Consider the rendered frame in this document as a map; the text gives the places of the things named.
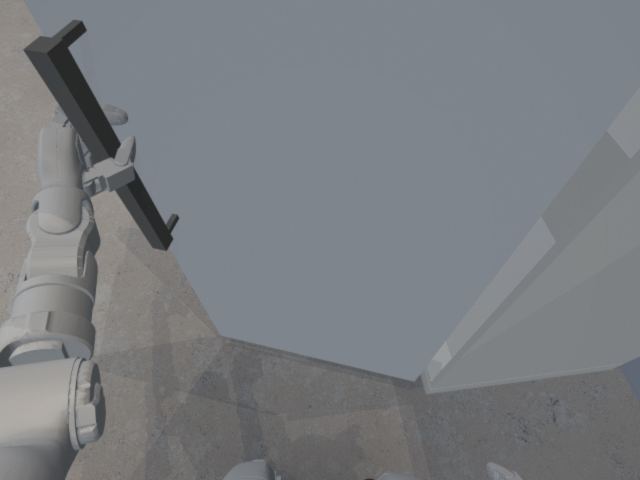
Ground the fridge door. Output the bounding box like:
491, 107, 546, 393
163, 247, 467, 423
23, 0, 640, 382

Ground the left robot forearm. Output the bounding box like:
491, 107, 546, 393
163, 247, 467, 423
0, 187, 100, 368

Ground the robot left upper arm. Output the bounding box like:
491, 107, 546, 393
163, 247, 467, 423
0, 357, 106, 480

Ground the robot left hand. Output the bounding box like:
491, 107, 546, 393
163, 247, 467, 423
37, 101, 136, 198

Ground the handle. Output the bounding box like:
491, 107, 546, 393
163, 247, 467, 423
23, 20, 179, 251

